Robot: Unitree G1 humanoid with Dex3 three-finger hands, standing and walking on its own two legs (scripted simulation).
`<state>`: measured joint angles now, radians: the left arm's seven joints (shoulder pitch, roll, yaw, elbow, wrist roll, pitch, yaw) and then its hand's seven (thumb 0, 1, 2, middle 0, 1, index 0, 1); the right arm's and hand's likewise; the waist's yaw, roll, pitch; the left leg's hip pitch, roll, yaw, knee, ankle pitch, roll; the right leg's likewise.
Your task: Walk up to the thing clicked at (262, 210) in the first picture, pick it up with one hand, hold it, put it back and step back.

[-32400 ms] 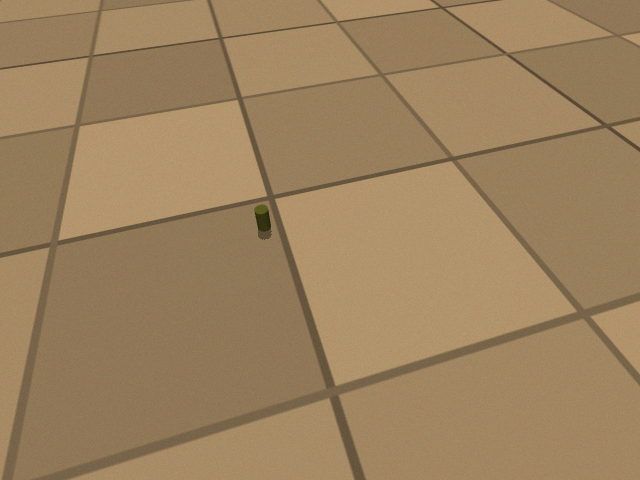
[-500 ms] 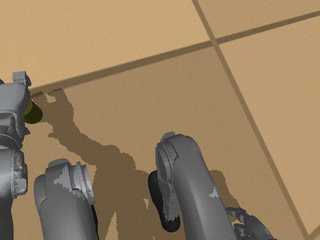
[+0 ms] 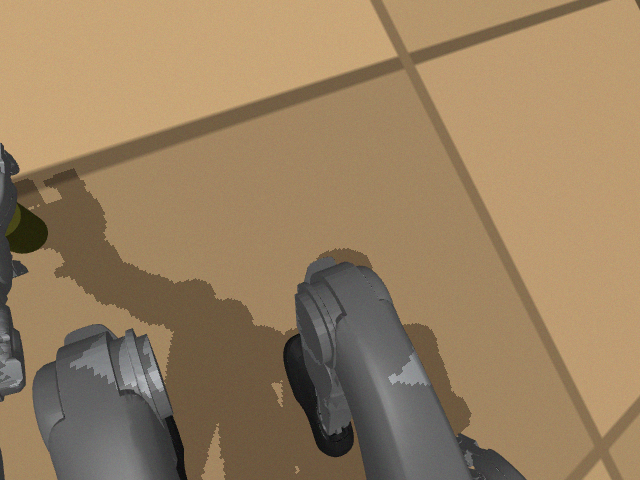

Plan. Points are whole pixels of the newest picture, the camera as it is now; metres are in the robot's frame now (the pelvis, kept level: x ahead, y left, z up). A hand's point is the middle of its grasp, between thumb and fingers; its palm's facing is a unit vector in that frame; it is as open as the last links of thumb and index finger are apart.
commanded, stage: rest palm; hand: left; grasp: from above
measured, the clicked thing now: (9, 225) +0.47 +0.27 -0.26
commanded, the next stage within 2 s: close in 0.06 s
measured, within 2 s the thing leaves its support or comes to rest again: neither
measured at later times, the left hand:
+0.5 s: hand out of the picture +0.45 +0.28 -0.23, palm faces -0.44 -0.13 -0.89, open 12.0 cm
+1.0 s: hand out of the picture +0.45 +0.28 -0.23, palm faces -0.44 -0.12 -0.89, open 10.4 cm
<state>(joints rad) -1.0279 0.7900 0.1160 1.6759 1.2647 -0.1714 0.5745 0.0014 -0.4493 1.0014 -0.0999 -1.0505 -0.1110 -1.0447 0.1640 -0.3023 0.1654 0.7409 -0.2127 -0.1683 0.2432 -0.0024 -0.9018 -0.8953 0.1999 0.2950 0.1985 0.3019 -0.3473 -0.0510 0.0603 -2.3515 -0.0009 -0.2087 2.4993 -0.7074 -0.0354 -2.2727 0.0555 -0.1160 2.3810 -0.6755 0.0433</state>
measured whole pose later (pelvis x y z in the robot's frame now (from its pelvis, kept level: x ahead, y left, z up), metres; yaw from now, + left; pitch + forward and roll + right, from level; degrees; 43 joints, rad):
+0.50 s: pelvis +0.00 +0.00 +0.00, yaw -1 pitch +30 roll -12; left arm -1.06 0.85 0.12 1.75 1.27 -0.15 0.63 0.00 -0.23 0.88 -0.24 -1.03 -0.28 -1.00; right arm 0.15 -0.32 0.20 0.74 -0.24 -0.22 0.28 0.00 -0.90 -0.89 0.20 0.29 0.20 0.30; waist -0.38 -0.07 0.10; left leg -2.35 0.00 -0.23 2.52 -0.71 -0.03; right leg -2.26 0.06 -0.13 2.38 -0.67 0.05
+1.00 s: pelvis -0.01 +0.00 +0.00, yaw -2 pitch +29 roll -12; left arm -1.06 0.88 0.09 1.77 1.28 -0.18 0.64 0.00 -0.03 0.79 -0.43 -0.93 -0.44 -0.90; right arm 0.14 -0.33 0.23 0.73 -0.24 -0.23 0.28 0.00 -0.90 -0.90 0.20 0.29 0.20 0.30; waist -0.38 -0.09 0.10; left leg -2.34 0.00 -0.24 2.52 -0.70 -0.03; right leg -2.25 0.07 -0.14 2.37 -0.66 0.05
